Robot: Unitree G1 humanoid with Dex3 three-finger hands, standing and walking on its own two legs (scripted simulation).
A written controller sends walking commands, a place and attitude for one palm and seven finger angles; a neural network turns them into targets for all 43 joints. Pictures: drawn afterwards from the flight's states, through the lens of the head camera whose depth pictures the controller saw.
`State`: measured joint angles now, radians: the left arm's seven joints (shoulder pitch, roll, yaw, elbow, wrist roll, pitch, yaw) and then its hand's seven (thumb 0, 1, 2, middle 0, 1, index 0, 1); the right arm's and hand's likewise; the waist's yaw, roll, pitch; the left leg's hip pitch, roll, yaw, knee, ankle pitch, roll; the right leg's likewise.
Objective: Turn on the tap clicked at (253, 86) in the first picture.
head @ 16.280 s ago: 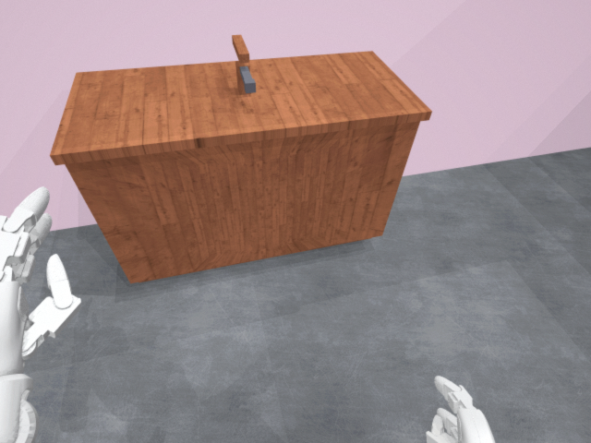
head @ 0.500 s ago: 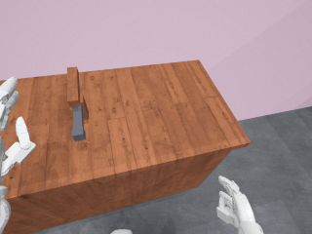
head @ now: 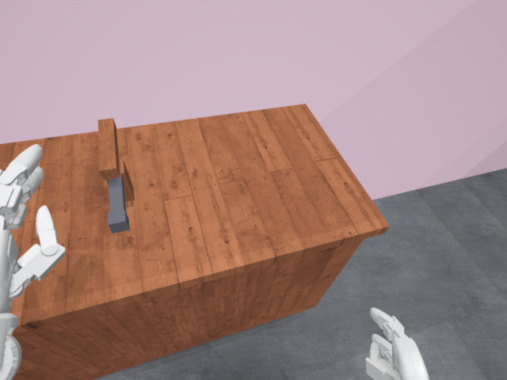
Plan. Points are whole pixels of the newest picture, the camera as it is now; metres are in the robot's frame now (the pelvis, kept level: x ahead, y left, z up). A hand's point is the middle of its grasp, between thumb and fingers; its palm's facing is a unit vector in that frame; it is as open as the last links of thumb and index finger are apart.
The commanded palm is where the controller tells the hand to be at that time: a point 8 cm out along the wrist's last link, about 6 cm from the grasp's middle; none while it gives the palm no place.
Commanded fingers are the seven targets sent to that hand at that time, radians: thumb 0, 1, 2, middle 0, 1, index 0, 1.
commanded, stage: look again from close up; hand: left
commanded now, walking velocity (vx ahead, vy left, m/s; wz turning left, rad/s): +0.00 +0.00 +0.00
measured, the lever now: (118, 221) +0.35 +0.26 +0.01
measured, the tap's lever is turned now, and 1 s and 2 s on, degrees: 0 0 0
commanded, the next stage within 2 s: shuffle to correct the standing spot in 0.12 s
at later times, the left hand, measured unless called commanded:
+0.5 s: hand (74, 248) +0.22 +0.23 +0.16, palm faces +0.34 -0.88 -0.34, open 7.4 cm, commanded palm +0.16 +0.26 +0.18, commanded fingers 0.00 0.90 0.90 -0.20 -0.30 -0.20 -0.30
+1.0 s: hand (111, 251) +0.22 +0.19 +0.15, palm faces +0.31 -0.87 -0.39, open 7.4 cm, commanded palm +0.17 +0.23 +0.18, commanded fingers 0.00 0.90 0.90 -0.20 -0.30 -0.20 -0.30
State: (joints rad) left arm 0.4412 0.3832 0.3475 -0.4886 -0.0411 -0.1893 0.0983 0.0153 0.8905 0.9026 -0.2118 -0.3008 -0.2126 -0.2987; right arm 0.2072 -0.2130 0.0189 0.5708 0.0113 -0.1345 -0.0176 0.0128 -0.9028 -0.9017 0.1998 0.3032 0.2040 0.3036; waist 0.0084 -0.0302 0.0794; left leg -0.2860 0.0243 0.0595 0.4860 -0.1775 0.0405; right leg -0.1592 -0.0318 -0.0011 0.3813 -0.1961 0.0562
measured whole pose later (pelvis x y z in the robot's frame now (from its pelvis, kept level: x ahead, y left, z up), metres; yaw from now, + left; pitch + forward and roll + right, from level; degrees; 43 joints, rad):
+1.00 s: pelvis +0.01 -0.05 +0.00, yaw +0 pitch -1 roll -2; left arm 0.49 0.38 0.33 -0.50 -0.09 -0.15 0.08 0.02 0.89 0.90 -0.21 -0.30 -0.21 -0.30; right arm 0.21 -0.23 0.00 0.58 0.03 -0.12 -0.04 0.01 -0.90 -0.90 0.20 0.30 0.20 0.30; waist 0.00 0.02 0.07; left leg -0.27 0.09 0.02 0.48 -0.18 -0.03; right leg -0.15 0.03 -0.03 0.40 -0.22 -0.01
